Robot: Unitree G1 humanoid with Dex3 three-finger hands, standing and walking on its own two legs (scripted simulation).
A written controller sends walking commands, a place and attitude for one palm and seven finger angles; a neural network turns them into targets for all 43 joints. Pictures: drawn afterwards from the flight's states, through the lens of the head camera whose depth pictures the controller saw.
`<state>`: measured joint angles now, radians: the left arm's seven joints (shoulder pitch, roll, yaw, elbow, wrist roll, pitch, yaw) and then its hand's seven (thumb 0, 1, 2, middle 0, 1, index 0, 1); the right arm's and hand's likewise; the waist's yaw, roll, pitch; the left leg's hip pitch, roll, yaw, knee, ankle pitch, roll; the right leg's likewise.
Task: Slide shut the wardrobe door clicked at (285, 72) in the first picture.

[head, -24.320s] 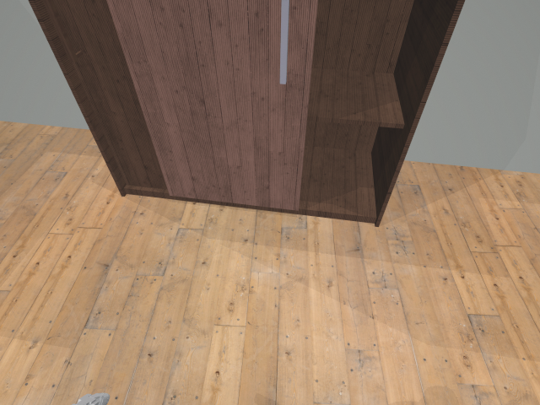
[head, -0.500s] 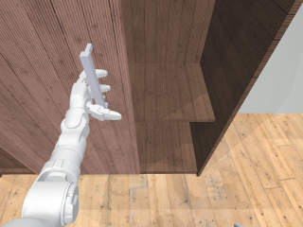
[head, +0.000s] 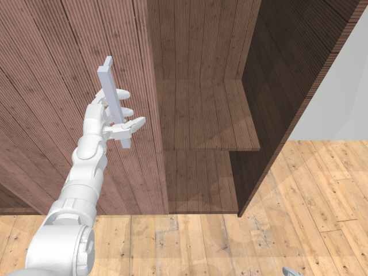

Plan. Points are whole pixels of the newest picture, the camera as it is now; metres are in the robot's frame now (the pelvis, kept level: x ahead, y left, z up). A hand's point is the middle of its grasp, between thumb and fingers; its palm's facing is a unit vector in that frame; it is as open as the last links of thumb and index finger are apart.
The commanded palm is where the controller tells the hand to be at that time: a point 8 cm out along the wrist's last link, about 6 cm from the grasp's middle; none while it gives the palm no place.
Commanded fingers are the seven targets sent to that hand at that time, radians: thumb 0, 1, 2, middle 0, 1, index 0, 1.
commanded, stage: grip the handle and tug to test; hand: left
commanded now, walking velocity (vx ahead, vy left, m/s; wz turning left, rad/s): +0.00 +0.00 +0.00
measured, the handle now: (118, 108) +0.48 +0.16 +0.10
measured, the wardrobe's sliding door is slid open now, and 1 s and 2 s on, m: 0.38 0.38 0.38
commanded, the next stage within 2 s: tug the door sideways, standing still in 0.96 s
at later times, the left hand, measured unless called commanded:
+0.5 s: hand (124, 122) +0.43 +0.14 +0.10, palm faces +0.02 -1.00 -0.01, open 5.4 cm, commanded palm +0.40 +0.18 +0.10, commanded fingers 0.00 0.90 0.90 -0.45 -1.40 -0.45 -1.40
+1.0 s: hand (124, 123) +0.42 +0.13 +0.11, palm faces +0.02 -1.00 +0.00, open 5.6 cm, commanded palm +0.37 +0.19 +0.10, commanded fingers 0.00 0.90 0.90 -0.45 -1.40 -0.45 -1.40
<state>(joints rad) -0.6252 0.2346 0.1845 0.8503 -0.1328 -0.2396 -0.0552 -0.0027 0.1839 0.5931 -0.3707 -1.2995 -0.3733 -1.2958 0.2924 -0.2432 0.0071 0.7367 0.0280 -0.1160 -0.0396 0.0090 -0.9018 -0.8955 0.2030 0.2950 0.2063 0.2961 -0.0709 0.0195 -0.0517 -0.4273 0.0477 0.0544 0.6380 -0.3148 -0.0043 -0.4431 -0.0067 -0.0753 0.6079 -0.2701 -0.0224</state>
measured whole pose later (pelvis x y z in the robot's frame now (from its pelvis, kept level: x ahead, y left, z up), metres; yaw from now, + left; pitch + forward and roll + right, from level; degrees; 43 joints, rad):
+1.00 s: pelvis +0.02 +0.00 +0.01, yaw -2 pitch +6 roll -1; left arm -0.41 0.22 0.19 0.57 -0.16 -0.14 -0.04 0.01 0.77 0.78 -0.33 -1.39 -0.34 -1.40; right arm 0.30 -0.24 -0.01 0.69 0.03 -0.11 -0.02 0.01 -0.90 -0.90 0.20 0.29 0.21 0.30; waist -0.07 0.02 -0.07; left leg -0.35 0.06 0.09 0.58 -0.33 -0.01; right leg -0.38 0.01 -0.04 0.56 -0.27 -0.02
